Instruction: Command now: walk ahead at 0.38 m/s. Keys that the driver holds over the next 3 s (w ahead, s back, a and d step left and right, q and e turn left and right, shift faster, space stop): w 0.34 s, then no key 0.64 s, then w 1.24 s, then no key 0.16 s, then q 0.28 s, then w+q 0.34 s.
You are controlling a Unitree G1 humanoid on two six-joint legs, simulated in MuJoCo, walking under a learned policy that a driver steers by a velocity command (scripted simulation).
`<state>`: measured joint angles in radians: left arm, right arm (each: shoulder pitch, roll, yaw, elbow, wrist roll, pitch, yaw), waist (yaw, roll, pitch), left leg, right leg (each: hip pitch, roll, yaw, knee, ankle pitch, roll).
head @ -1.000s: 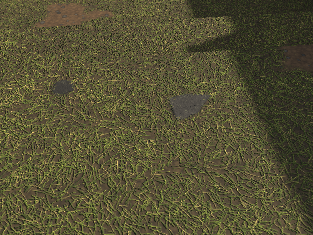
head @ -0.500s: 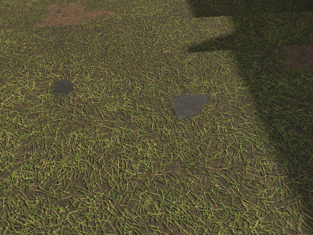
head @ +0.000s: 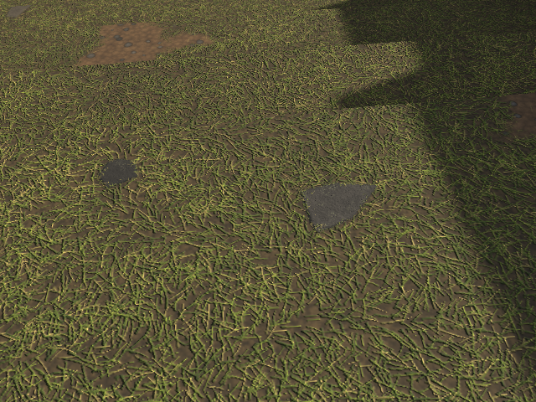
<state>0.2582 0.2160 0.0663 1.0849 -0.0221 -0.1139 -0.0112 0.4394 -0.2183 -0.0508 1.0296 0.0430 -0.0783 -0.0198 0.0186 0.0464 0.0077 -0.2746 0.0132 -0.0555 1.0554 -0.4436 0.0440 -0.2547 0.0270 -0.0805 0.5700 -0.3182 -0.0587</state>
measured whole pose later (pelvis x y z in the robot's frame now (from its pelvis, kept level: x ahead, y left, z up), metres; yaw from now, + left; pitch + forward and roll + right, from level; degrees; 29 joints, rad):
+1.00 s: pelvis +0.37 +0.05 +0.01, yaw +0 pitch +0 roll +1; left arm 0.21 0.21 0.05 1.04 0.00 -0.02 0.04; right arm 0.19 -0.21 -0.02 1.01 -0.01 -0.03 -0.02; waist -0.01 0.01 0.01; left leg -0.23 -0.03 0.08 0.46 -0.24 0.04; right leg -0.28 -0.04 0.00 0.50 -0.23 0.02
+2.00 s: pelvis +0.80 +0.06 +0.01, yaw +0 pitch +1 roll +1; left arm 0.26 0.25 0.07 0.98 -0.03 -0.10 0.02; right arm 0.17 -0.24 -0.06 0.98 0.00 -0.10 0.04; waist -0.01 -0.03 0.05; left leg -0.31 -0.05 0.08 0.43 -0.13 0.07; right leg -0.47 -0.09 0.04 1.21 -0.32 -0.05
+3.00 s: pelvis +1.14 +0.05 +0.02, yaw +17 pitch +0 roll -3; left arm 0.11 0.19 0.07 0.81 0.06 -0.09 0.00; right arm 0.43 -0.19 -0.07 0.94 -0.06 -0.14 0.02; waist -0.07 0.01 0.03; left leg -0.11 0.00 -0.03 0.39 -0.28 0.08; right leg -0.48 -0.01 0.01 0.86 -0.30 -0.05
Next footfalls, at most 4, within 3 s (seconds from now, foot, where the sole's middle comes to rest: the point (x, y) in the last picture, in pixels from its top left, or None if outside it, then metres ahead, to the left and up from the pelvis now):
0.42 left None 0.41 0.15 -0.77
0.82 right None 0.43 -0.08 -0.77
1.34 right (338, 393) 0.54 -0.10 -0.77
1.84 left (248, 269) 0.90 0.14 -0.77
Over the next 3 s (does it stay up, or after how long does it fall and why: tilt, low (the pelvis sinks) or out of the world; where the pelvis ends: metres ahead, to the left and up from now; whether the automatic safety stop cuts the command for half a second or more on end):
stays up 1.14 0.05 0.02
